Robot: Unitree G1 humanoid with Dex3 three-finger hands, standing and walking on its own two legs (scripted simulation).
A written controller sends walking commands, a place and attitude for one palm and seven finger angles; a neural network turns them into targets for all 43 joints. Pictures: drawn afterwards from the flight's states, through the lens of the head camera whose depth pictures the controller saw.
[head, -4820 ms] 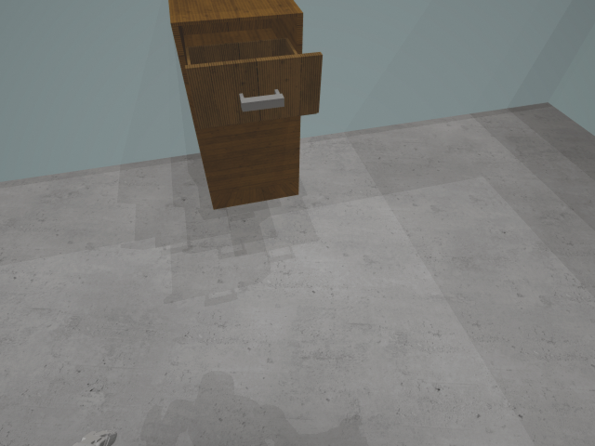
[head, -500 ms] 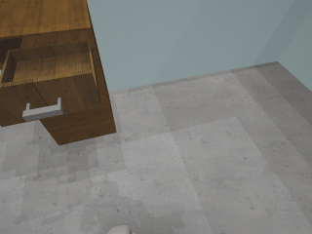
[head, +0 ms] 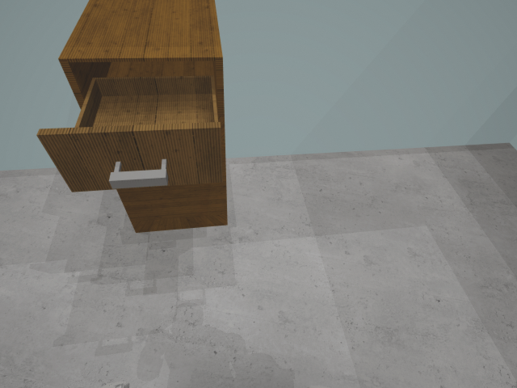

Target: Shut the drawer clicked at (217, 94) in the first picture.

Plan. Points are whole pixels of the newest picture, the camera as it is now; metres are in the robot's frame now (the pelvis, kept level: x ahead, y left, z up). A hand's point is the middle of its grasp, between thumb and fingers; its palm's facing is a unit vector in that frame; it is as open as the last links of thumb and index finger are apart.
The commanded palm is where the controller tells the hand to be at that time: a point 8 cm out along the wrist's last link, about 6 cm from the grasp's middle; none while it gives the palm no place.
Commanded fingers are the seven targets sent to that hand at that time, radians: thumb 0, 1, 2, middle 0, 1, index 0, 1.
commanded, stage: turn to face it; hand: left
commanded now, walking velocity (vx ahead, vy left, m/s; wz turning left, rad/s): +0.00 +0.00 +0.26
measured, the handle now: (140, 171) +0.55 +0.28 -0.05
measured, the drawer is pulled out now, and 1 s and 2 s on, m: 0.29 0.29 0.29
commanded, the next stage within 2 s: take the last steps up to it in 0.04 s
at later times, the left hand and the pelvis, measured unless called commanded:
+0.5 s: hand out of the picture -0.05 +0.15 -0.16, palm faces +0.22 -0.95 -0.21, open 7.3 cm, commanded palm none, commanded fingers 0.00 0.90 0.90 -0.20 -0.30 -0.20 -0.30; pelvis +0.02 -0.01 +0.00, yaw +8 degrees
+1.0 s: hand (119, 351) +0.21 +0.26 -0.17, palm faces +0.14 -0.98 -0.17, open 7.4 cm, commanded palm none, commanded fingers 0.00 0.90 0.90 -0.20 -0.30 -0.20 -0.30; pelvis +0.14 +0.07 +0.00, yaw +6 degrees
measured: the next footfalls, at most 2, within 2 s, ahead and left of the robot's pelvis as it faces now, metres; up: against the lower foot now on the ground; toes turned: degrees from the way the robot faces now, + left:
right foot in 0.16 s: +0.02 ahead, -0.15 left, +0.00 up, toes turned +1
left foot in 0.62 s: +0.09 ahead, +0.16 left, +0.00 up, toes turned +15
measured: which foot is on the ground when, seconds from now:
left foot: down 0.00-0.18, up 0.20-0.60, down 0.62-1.00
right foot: up 0.00-0.14, down 0.16-0.62, up 0.64-1.00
